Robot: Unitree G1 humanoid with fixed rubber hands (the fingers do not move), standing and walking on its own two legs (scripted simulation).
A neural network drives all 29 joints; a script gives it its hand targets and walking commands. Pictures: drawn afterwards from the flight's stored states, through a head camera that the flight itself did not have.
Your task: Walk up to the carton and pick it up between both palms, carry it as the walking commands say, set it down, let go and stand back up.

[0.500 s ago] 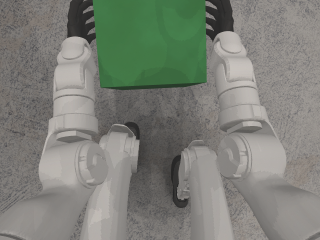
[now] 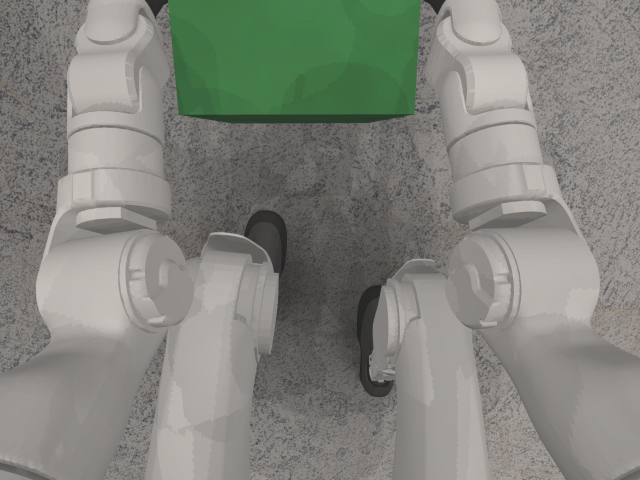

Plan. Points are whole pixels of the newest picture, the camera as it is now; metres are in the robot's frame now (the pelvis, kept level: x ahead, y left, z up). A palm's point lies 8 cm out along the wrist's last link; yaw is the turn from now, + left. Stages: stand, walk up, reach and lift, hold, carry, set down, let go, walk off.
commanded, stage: set down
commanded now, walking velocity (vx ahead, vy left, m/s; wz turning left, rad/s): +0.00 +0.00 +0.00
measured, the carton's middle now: (297, 19) +0.54 +0.12 -0.23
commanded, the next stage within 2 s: none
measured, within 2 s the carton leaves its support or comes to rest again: neither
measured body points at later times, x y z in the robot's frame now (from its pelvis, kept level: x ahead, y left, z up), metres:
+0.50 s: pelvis -0.01 +0.00 -0.03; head +0.36 +0.03 +0.22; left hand +0.54 +0.26 -0.18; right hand +0.58 -0.03 -0.19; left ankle +0.15 +0.13 -0.38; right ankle +0.06 -0.10 -0.38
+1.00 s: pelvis -0.01 +0.00 -0.04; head +0.37 +0.03 +0.20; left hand +0.54 +0.26 -0.20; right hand +0.57 -0.03 -0.21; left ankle +0.15 +0.13 -0.38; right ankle +0.06 -0.10 -0.38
